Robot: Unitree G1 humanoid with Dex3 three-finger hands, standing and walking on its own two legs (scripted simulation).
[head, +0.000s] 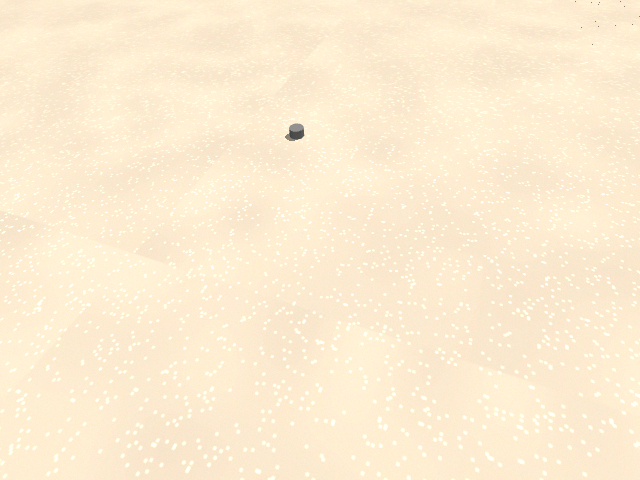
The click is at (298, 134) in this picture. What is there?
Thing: low tin
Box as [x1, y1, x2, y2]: [289, 124, 303, 138]
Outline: 292,124 289,127 290,136 292,138 302,137 303,126 301,124
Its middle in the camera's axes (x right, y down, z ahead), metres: -0.11 -0.61 +2.18
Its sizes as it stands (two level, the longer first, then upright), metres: 0.081 0.081 0.050
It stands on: the floor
